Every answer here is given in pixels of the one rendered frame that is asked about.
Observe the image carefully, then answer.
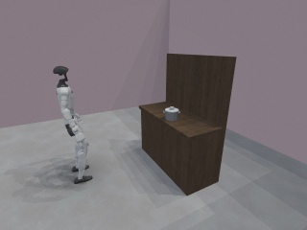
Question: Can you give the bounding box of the robot left hand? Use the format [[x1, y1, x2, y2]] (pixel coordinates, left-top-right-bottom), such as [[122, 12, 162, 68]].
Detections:
[[73, 113, 83, 124]]

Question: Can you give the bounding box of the robot right forearm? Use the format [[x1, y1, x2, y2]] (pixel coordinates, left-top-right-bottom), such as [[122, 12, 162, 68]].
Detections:
[[62, 109, 80, 134]]

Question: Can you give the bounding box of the robot right upper arm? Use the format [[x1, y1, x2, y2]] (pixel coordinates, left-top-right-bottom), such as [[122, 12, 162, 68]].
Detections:
[[59, 87, 70, 115]]

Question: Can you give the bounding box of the pot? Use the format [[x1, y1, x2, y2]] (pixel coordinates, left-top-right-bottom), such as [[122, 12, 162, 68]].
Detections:
[[163, 110, 180, 122]]

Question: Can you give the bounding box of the left robot foot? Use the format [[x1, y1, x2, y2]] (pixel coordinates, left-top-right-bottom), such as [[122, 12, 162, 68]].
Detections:
[[72, 165, 89, 173]]

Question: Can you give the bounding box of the lid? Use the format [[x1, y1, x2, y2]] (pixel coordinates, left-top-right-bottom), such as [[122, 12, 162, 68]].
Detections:
[[165, 107, 179, 113]]

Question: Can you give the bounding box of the left robot thigh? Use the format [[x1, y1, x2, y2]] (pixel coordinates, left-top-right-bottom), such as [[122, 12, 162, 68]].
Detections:
[[75, 119, 83, 150]]

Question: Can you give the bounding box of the robot right hand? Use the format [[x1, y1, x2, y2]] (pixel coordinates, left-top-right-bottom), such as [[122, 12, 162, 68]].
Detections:
[[75, 132, 89, 150]]

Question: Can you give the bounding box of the table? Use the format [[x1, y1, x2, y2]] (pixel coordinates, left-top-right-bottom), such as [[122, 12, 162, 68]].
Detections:
[[139, 54, 236, 196]]

